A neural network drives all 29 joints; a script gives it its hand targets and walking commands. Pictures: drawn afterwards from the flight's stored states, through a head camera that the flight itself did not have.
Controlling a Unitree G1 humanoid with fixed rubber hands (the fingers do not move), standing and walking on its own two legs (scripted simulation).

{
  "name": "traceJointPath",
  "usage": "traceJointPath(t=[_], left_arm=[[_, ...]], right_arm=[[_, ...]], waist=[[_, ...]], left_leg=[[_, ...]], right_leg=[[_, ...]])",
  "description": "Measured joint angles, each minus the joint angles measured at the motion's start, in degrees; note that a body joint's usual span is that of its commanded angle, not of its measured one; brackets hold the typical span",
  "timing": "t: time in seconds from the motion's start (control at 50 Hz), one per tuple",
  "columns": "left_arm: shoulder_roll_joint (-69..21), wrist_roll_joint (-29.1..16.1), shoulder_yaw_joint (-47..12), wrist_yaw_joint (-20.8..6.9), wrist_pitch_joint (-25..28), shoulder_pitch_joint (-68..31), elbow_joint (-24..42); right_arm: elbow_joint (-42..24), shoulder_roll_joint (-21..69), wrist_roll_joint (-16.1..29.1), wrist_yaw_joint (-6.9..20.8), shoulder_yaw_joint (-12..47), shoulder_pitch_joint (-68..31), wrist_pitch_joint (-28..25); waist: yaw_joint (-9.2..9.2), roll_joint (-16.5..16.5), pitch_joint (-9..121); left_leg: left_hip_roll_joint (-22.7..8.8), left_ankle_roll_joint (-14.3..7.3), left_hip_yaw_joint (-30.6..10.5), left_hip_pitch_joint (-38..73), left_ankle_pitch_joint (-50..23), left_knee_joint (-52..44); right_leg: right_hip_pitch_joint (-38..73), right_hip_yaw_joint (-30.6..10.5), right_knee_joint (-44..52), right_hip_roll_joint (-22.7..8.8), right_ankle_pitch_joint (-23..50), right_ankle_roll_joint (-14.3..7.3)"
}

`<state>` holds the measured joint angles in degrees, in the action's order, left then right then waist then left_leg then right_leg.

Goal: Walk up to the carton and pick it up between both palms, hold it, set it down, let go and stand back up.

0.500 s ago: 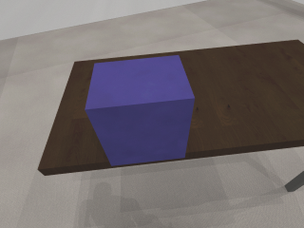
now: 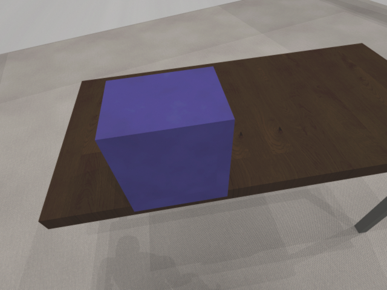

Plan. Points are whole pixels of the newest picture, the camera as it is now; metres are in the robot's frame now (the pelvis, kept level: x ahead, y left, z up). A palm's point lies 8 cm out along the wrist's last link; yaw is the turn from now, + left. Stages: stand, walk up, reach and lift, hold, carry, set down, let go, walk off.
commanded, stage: walk up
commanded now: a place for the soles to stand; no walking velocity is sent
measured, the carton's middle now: (171, 143) +0.43 +0.05 +0.07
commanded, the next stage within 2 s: reach and lift in 0.82 s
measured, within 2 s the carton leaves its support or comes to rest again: neither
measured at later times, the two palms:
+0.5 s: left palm out of the picture +0.05 +0.25 -0.12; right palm out of the picture -0.01 -0.24 -0.13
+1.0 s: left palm out of the picture +0.15 +0.25 -0.13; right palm out of the picture +0.11 -0.26 -0.15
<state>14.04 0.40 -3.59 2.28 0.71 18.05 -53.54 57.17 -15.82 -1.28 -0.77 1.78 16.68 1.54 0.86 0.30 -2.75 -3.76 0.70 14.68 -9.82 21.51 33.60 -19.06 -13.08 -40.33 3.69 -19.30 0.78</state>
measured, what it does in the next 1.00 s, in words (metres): stands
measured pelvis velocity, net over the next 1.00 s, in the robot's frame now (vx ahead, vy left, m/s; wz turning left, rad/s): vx -0.03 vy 0.00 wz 0.04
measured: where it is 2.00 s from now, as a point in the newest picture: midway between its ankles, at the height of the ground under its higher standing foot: outside the picture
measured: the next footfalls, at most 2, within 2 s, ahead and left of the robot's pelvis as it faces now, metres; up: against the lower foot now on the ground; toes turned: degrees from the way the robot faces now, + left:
none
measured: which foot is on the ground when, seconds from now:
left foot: down 0.00-1.00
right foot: down 0.00-1.00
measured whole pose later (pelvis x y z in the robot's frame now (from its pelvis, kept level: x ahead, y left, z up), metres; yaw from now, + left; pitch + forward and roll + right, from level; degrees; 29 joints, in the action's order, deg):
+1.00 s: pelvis -0.03 +0.00 -0.03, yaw +2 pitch +1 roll +0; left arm 15.4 5.2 0.6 -4.7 -33.8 -4.9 -35.2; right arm 50.4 -15.5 1.6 2.7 -5.7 0.3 6.3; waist 1.8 -0.8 -7.6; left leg -3.9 0.1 4.8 -25.2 27.7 52.4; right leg -29.9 -1.5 -50.8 1.5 -21.7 0.3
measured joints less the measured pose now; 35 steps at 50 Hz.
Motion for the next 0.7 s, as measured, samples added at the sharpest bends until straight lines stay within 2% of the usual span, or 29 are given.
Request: traceJointPath(t=[0.12, 0.16, 0.24, 0.28, 0.3, 0.34, 0.44, 0.56, 0.7], left_arm=[[0.54, 0.06, 0.09, -0.07, -0.27, -0.1, 0.6], [0.81, 0.15, 0.28, -0.08, -0.42, 0.08, 1.01], [0.47, 0.08, 0.3, -0.39, -0.37, 0.32, 1.31], [-0.06, -0.1, 0.18, -0.43, -0.11, 0.38, 1.26], [-0.3, -0.17, 0.1, -0.36, -0.1, 0.5, 1.14], [-0.65, -0.2, -0.09, -0.18, -0.5, 0.53, 0.31], [-0.28, 0.08, -0.6, -0.37, -0.17, -0.35, -1.4], [-0.1, -0.14, -0.7, -0.06, -0.15, -1.32, -2.35], [-0.74, -0.18, -0.99, 0.19, -0.09, -1.57, -3.34]], right_arm=[[-0.46, 0.31, -0.1, -0.03, -0.11, 0.46, -0.42], [-0.49, 0.37, -0.24, -0.07, -0.23, 0.53, -0.34], [-0.25, -0.22, -0.26, 0.2, -0.13, 0.13, 0.35], [-0.28, -0.67, -0.16, 0.38, 0.11, -0.13, 0.71], [-0.32, -0.84, -0.05, 0.43, 0.28, -0.21, 0.72], [-0.08, -0.75, 0.24, 0.35, 0.68, -0.31, 0.24], [0.83, 0.82, 0.47, 0.17, 1.15, 0.46, -1.36], [1.97, 1.86, 0.55, 0.06, 0.74, 1.44, -0.44], [2.49, 1.65, 0.47, 0.09, 0.44, 1.29, -0.01]], waist=[[-0.16, 0.76, 0.07], [-0.5, 1.2, -0.1], [-0.37, 0.11, -0.33], [-0.33, -0.9, -0.21], [-0.49, -1.25, -0.08], [-0.64, -1.58, 0.26], [-0.62, -0.28, 0.54], [-0.6, 1.03, 0.38], [-0.35, 0.67, 0.17]], left_leg=[[0.47, -0.25, 0.84, 0.42, -0.24, -0.7], [0.39, -0.15, 1.56, 0.83, 0.18, -0.28], [-1.09, 0.41, 1.59, 0.97, 1.38, 1.38], [-1.04, 0.34, -0.25, 0.39, 1.76, 1.89], [-0.37, 0.16, -1.64, 0.3, 1.61, 1.53], [0.52, -0.23, -3.03, 0.91, 1.04, -0.27], [1.41, -0.45, -2.09, 3.22, -1.58, -5.67], [1.47, -0.35, -1.4, 4.05, -0.88, -5.15], [1.12, -0.18, -1.18, 3.93, -0.14, -4.03]], right_leg=[[-0.47, -0.62, -0.47, -0.26, 0.04, 0.14], [-0.9, 0.71, -1.52, -0.85, 0.42, -0.35], [-0.33, 2.39, -1.52, -0.39, -0.5, -0.39], [-0.08, 2.73, -0.58, 0.24, -0.13, -0.91], [0.16, 2.56, 0.56, 0.45, 1.98, -1.1], [0.95, 1.85, 2.47, 0.76, 1.68, -0.95], [1.99, 0.57, 5.69, 0.41, 3.25, -0.37], [2.1, 0.13, 4.16, 0.48, 2.27, -0.48], [1.95, 0.15, 3.33, 0.74, 1.82, -0.55]])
